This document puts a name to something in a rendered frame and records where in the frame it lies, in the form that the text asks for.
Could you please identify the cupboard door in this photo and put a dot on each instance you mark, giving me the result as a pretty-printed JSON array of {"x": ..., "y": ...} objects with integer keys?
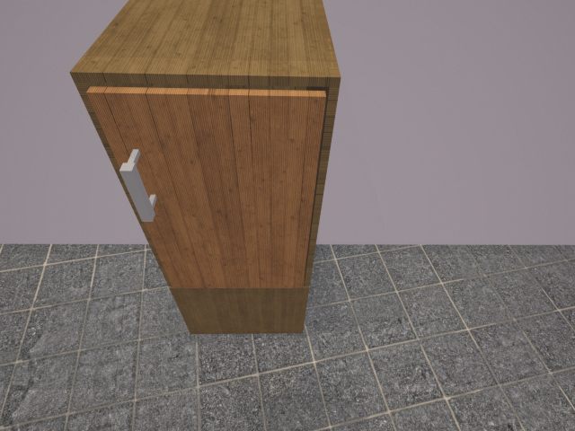
[{"x": 234, "y": 173}]

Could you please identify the handle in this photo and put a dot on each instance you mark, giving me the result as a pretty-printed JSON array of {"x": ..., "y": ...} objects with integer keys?
[{"x": 130, "y": 175}]

